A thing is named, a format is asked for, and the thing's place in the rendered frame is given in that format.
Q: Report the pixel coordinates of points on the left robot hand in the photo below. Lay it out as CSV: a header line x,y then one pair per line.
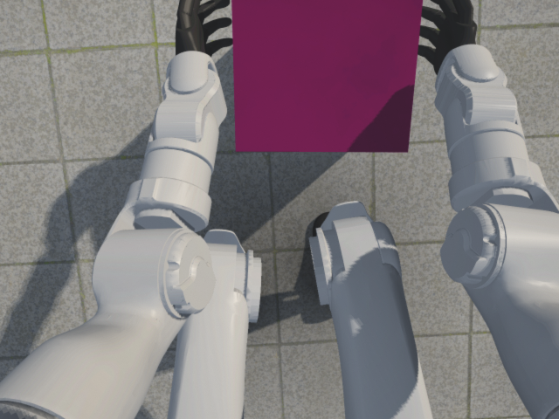
x,y
192,34

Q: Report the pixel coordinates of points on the right robot forearm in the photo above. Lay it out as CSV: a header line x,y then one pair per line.
x,y
484,138

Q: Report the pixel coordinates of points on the left robot forearm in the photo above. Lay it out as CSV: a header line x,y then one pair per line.
x,y
173,188

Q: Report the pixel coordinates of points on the left robot upper arm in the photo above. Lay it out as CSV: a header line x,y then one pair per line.
x,y
146,284

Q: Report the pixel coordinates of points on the right robot hand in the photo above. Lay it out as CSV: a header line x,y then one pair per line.
x,y
456,28

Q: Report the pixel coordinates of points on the right robot shin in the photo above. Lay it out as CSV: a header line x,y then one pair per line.
x,y
385,241

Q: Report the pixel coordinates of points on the right robot upper arm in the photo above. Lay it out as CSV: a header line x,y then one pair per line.
x,y
507,259

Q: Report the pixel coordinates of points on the robot right thigh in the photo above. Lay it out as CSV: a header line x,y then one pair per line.
x,y
381,373

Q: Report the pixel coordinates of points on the carton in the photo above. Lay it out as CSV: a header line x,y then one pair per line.
x,y
324,75

